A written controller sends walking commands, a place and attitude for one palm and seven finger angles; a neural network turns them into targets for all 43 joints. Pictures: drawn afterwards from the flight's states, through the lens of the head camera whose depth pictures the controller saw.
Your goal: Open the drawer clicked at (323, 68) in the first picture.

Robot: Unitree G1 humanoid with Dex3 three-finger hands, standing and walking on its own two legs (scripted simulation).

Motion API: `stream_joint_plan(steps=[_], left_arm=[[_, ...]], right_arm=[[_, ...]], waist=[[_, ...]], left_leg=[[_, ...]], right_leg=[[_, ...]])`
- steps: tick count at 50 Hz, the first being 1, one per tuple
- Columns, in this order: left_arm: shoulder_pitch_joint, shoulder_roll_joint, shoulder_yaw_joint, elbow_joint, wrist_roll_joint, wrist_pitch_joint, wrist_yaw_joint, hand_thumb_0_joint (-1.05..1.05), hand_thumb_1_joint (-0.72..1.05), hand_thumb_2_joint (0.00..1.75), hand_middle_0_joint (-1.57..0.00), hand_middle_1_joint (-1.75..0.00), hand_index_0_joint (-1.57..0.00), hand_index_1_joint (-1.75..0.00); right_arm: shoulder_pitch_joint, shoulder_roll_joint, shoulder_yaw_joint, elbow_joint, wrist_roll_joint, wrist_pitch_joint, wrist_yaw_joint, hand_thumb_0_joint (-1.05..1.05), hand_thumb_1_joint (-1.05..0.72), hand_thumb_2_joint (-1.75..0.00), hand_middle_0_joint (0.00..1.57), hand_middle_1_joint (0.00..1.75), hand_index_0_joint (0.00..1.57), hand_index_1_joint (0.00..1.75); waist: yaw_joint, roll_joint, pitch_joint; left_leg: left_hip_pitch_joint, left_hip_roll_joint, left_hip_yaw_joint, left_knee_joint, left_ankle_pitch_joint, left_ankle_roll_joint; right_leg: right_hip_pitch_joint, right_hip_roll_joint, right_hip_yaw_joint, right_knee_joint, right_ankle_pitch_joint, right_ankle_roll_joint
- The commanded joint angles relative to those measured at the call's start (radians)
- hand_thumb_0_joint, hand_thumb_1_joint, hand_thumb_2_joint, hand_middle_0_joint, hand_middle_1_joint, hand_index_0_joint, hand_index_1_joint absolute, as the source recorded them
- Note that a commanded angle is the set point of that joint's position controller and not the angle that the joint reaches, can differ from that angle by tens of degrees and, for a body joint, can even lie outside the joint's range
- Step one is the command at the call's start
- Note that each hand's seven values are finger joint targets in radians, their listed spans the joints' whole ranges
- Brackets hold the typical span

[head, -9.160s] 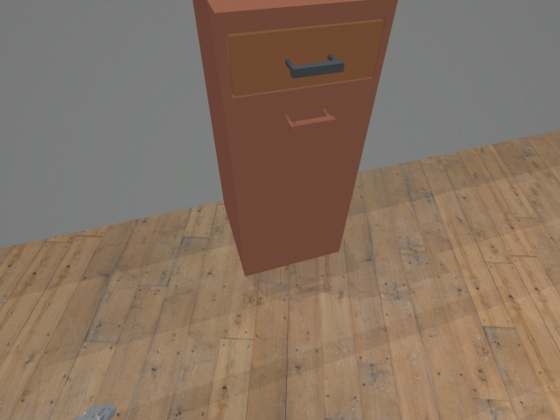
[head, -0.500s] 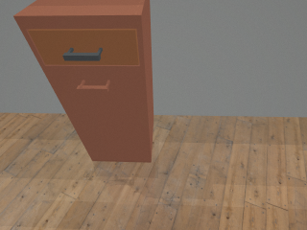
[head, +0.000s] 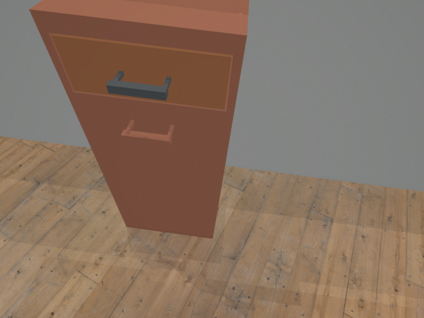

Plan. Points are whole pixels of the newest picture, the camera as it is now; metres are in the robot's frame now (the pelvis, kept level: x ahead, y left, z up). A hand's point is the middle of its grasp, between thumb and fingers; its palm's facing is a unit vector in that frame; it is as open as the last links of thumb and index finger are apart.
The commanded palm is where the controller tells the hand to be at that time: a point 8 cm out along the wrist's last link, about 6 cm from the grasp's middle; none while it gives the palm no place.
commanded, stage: come to a stop and stand still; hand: left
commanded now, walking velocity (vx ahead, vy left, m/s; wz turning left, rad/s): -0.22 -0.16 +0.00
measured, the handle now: (140, 84) +0.54 +0.24 +0.12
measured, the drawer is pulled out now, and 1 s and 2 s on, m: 0.00 0.00 0.00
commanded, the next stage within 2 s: look again from close up in 1.30 s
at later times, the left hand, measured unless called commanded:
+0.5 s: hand out of the picture -0.02 +0.11 -0.14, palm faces +0.04 -0.97 -0.26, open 7.3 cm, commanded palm none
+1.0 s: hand out of the picture -0.04 +0.20 -0.18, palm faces +0.07 -0.97 -0.23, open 7.3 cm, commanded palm none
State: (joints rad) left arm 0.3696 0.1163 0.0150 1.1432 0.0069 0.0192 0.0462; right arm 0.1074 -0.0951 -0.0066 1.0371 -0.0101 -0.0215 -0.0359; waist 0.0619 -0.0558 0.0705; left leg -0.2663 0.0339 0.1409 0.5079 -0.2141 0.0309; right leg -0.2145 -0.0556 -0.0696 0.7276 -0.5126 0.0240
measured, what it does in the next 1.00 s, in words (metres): steps on the spot: right foot, then left foot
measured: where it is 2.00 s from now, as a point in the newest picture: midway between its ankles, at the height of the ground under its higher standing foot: outside the picture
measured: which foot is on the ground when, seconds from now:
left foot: down 0.00-0.30, up 0.32-0.78, down 0.80-1.00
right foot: up 0.00-0.28, down 0.30-1.00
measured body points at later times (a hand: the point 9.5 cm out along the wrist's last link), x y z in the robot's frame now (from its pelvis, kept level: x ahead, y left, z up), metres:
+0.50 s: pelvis -0.04 -0.07 +0.01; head -0.04 -0.11 +0.46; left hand -0.02 +0.16 -0.12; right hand -0.04 -0.31 -0.16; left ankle -0.04 +0.09 -0.68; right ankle -0.05 -0.17 -0.73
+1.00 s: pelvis -0.05 +0.02 -0.01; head -0.07 +0.02 +0.44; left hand -0.05 +0.25 -0.16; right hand +0.05 -0.20 -0.14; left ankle -0.08 +0.09 -0.73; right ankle -0.05 -0.16 -0.73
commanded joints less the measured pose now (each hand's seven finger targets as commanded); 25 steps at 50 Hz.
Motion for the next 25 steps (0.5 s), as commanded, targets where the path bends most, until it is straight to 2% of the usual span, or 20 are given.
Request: stream_joint_plan(steps=[1, 2, 4, 7, 10, 11, 12, 13, 14, 15, 16, 17, 18, 19, 20, 21, 22, 23, 25], left_arm=[[0.051, 0.109, 0.040, -0.076, 0.011, 0.017, 0.000, 0.00, 0.90, 0.90, -0.20, -0.30, -0.20, -0.30], [0.038, 0.112, 0.044, -0.087, 0.013, 0.019, -0.004, 0.00, 0.90, 0.90, -0.20, -0.30, -0.20, -0.30], [0.015, 0.105, 0.057, -0.116, 0.014, 0.029, -0.010, 0.00, 0.90, 0.90, -0.20, -0.30, -0.20, -0.30], [-0.002, 0.097, 0.063, -0.147, 0.012, 0.037, -0.017, 0.00, 0.90, 0.90, -0.20, -0.30, -0.20, -0.30], [-0.017, 0.086, 0.055, -0.163, 0.012, 0.030, -0.024, 0.00, 0.90, 0.90, -0.20, -0.30, -0.20, -0.30], [0.000, 0.083, 0.052, -0.154, 0.011, 0.022, -0.024, 0.00, 0.90, 0.90, -0.20, -0.30, -0.20, -0.30], [0.029, 0.087, 0.049, -0.136, 0.011, 0.012, -0.024, 0.00, 0.90, 0.90, -0.20, -0.30, -0.20, -0.30], [0.081, 0.090, 0.048, -0.114, 0.013, 0.004, -0.023, 0.00, 0.90, 0.90, -0.20, -0.30, -0.20, -0.30], [0.103, 0.133, 0.049, -0.104, 0.024, -0.006, -0.021, 0.00, 0.90, 0.90, -0.20, -0.30, -0.20, -0.30], [0.052, 0.213, 0.049, -0.127, 0.031, -0.019, -0.018, 0.00, 0.90, 0.90, -0.20, -0.30, -0.20, -0.30], [-0.036, 0.261, 0.051, -0.175, 0.022, -0.011, -0.015, 0.00, 0.90, 0.90, -0.20, -0.30, -0.20, -0.30], [-0.102, 0.271, 0.056, -0.197, 0.025, -0.012, -0.012, 0.00, 0.90, 0.90, -0.20, -0.30, -0.20, -0.30], [-0.137, 0.266, 0.061, -0.200, 0.022, -0.021, -0.010, 0.00, 0.90, 0.90, -0.20, -0.30, -0.20, -0.30], [-0.149, 0.240, 0.055, -0.194, 0.019, -0.027, -0.010, 0.00, 0.90, 0.90, -0.20, -0.30, -0.20, -0.30], [-0.152, 0.224, 0.051, -0.191, 0.015, -0.033, -0.013, 0.00, 0.90, 0.90, -0.20, -0.30, -0.20, -0.30], [-0.132, 0.216, 0.049, -0.187, 0.013, -0.037, -0.017, 0.00, 0.90, 0.90, -0.20, -0.30, -0.20, -0.30], [-0.121, 0.216, 0.054, -0.184, 0.012, -0.038, -0.015, 0.00, 0.90, 0.90, -0.20, -0.30, -0.20, -0.30], [-0.085, 0.209, 0.054, -0.178, 0.012, -0.040, -0.014, 0.00, 0.90, 0.90, -0.20, -0.30, -0.20, -0.30], [-0.026, 0.203, 0.058, -0.157, 0.012, -0.041, -0.009, 0.00, 0.90, 0.90, -0.20, -0.30, -0.20, -0.30]], right_arm=[[0.132, -0.230, -0.067, -0.005, -0.003, 0.030, -0.037, 0.00, -0.90, -0.90, 0.20, 0.30, 0.20, 0.30], [0.118, -0.233, -0.076, -0.017, -0.006, 0.032, -0.036, 0.00, -0.90, -0.90, 0.20, 0.30, 0.20, 0.30], [0.097, -0.233, -0.083, -0.036, -0.008, 0.033, -0.031, 0.00, -0.90, -0.90, 0.20, 0.30, 0.20, 0.30], [0.045, -0.228, -0.084, -0.063, -0.012, 0.034, -0.017, 0.00, -0.90, -0.90, 0.20, 0.30, 0.20, 0.30], [0.014, -0.234, -0.088, -0.072, -0.022, 0.040, 0.000, 0.00, -0.90, -0.90, 0.20, 0.30, 0.20, 0.30], [0.008, -0.234, -0.086, -0.068, -0.024, 0.043, 0.005, 0.00, -0.90, -0.90, 0.20, 0.30, 0.20, 0.30], [0.013, -0.226, -0.082, -0.060, -0.022, 0.046, 0.011, 0.00, -0.90, -0.90, 0.20, 0.30, 0.20, 0.30], [0.019, -0.213, -0.080, -0.061, -0.020, 0.051, 0.016, 0.00, -0.90, -0.90, 0.20, 0.30, 0.20, 0.30], [0.037, -0.166, -0.071, -0.059, -0.011, 0.056, 0.020, 0.00, -0.90, -0.90, 0.20, 0.30, 0.20, 0.30], [0.049, -0.102, -0.055, -0.076, 0.002, 0.064, 0.026, 0.00, -0.90, -0.90, 0.20, 0.30, 0.20, 0.30], [0.007, -0.134, -0.061, -0.103, -0.006, 0.070, 0.033, 0.00, -0.90, -0.90, 0.20, 0.30, 0.20, 0.30], [0.030, -0.158, -0.068, -0.095, -0.012, 0.071, 0.042, 0.00, -0.90, -0.90, 0.20, 0.30, 0.20, 0.30], [0.045, -0.150, -0.067, -0.072, -0.015, 0.076, 0.042, 0.00, -0.90, -0.90, 0.20, 0.30, 0.20, 0.30], [0.087, -0.165, -0.069, -0.049, -0.017, 0.072, 0.042, 0.00, -0.90, -0.90, 0.20, 0.30, 0.20, 0.30], [0.136, -0.165, -0.067, -0.029, -0.018, 0.064, 0.045, 0.00, -0.90, -0.90, 0.20, 0.30, 0.20, 0.30], [0.164, -0.163, -0.066, -0.019, -0.016, 0.058, 0.046, 0.00, -0.90, -0.90, 0.20, 0.30, 0.20, 0.30], [0.184, -0.166, -0.068, -0.014, -0.012, 0.055, 0.047, 0.00, -0.90, -0.90, 0.20, 0.30, 0.20, 0.30], [0.179, -0.166, -0.066, -0.013, -0.012, 0.053, 0.045, 0.00, -0.90, -0.90, 0.20, 0.30, 0.20, 0.30], [0.161, -0.174, -0.065, -0.029, -0.011, 0.051, 0.038, 0.00, -0.90, -0.90, 0.20, 0.30, 0.20, 0.30]], waist=[[-0.071, 0.209, -0.082], [-0.070, 0.161, -0.101], [-0.066, 0.149, -0.149], [-0.052, 0.192, -0.145], [-0.053, 0.269, -0.112], [-0.044, 0.284, -0.107], [-0.031, 0.246, -0.097], [-0.007, 0.200, -0.092], [0.000, 0.041, -0.065], [-0.024, -0.207, -0.007], [-0.014, -0.213, 0.084], [-0.045, -0.121, 0.086], [-0.046, -0.160, 0.123], [-0.064, -0.125, 0.127], [-0.075, -0.108, 0.112], [-0.071, -0.086, 0.078], [-0.068, -0.092, 0.062], [-0.050, -0.079, 0.039], [-0.022, -0.083, -0.007]], left_leg=[[0.186, 0.355, -0.236, -0.127, 0.932, 0.176], [0.188, 0.356, -0.229, -0.123, 0.875, 0.177], [0.163, 0.339, -0.210, -0.133, 0.731, 0.167], [0.049, 0.308, -0.193, -0.178, 0.420, 0.144], [-0.026, 0.282, -0.221, -0.236, 0.037, 0.118], [-0.054, 0.266, -0.225, -0.240, -0.085, 0.100], [-0.105, 0.237, -0.217, -0.234, -0.214, 0.071], [-0.166, 0.184, -0.186, -0.205, -0.314, 0.035], [-0.206, 0.100, -0.128, -0.088, -0.345, -0.013], [-0.243, 0.009, -0.073, 0.110, -0.305, -0.069], [-0.204, 0.022, -0.121, 0.220, -0.284, -0.057], [-0.149, 0.031, -0.132, 0.286, -0.240, -0.056], [-0.175, 0.023, -0.156, 0.331, -0.189, -0.049], [-0.183, 0.022, -0.166, 0.361, -0.133, -0.046], [-0.192, 0.022, -0.153, 0.368, -0.093, -0.049], [-0.196, 0.012, -0.143, 0.373, -0.073, -0.055], [-0.211, 0.008, -0.140, 0.383, -0.064, -0.059], [-0.214, 0.005, -0.141, 0.388, -0.057, -0.065], [-0.249, 0.002, -0.146, 0.386, -0.089, -0.076]], right_leg=[[-0.191, -0.014, 0.073, 0.263, -0.046, 0.001], [-0.206, -0.009, 0.072, 0.290, -0.031, 0.002], [-0.213, 0.001, 0.083, 0.347, 0.016, 0.010], [-0.165, -0.002, 0.069, 0.304, 0.053, 0.009], [-0.086, -0.009, 0.026, 0.104, 0.059, -0.004], [-0.035, -0.002, 0.013, 0.018, 0.072, -0.009], [0.043, 0.012, -0.006, -0.083, 0.120, -0.011], [0.133, 0.023, -0.027, -0.211, 0.187, -0.008], [0.142, -0.029, 0.042, -0.373, 0.125, -0.009], [0.000, -0.230, 0.355, -0.575, -0.179, -0.078], [-0.206, -0.325, 0.467, -0.694, -0.329, -0.131], [-0.282, -0.338, 0.461, -0.714, -0.347, -0.150], [-0.284, -0.300, 0.449, -0.699, -0.267, -0.132], [-0.237, -0.269, 0.389, -0.663, -0.144, -0.124], [-0.167, -0.235, 0.303, -0.615, -0.004, -0.117], [-0.097, -0.211, 0.248, -0.574, 0.113, -0.110], [-0.045, -0.215, 0.224, -0.555, 0.188, -0.112], [0.001, -0.213, 0.209, -0.533, 0.262, -0.114], [0.111, -0.242, 0.220, -0.486, 0.434, -0.141]])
